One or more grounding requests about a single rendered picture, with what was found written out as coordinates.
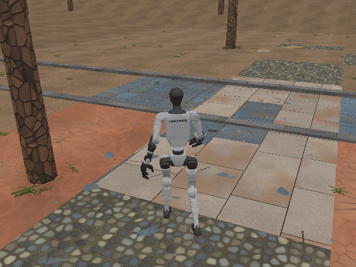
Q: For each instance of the robot left shin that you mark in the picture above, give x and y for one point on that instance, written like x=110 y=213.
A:
x=166 y=191

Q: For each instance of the robot left upper arm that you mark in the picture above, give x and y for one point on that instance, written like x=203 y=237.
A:
x=160 y=117

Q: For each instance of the left robot forearm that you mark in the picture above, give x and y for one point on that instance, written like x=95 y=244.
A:
x=149 y=152

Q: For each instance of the right robot forearm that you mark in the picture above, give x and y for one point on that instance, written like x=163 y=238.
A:
x=200 y=140

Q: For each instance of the right robot foot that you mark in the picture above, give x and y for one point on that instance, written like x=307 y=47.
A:
x=196 y=230

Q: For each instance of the robot left hand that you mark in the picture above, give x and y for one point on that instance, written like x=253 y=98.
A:
x=143 y=170

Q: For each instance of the robot right hand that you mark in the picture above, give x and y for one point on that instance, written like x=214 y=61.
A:
x=192 y=141

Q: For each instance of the robot right upper arm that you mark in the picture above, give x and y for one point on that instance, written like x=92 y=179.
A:
x=197 y=124

